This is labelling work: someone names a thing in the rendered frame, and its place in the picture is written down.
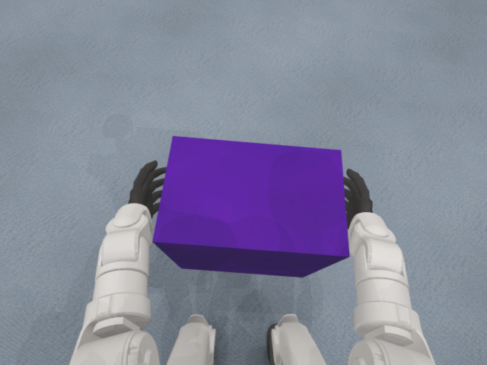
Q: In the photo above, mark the robot right upper arm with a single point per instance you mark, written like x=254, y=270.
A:
x=373, y=351

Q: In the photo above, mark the left robot thigh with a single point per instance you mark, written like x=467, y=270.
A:
x=195, y=345

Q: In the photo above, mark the left robot forearm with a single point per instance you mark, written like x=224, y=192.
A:
x=120, y=302

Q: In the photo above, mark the carton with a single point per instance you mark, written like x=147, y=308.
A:
x=243, y=207

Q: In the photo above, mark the robot thigh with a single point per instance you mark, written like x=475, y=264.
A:
x=195, y=345
x=293, y=345

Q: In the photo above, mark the robot left upper arm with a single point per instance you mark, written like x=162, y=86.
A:
x=129, y=348

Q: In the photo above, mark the right robot thigh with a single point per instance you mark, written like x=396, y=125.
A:
x=293, y=345

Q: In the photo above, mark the right robot forearm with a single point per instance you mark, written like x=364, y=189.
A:
x=384, y=309

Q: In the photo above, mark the robot left hand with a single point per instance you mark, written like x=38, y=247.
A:
x=143, y=187

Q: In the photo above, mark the robot right hand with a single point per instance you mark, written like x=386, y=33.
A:
x=358, y=196

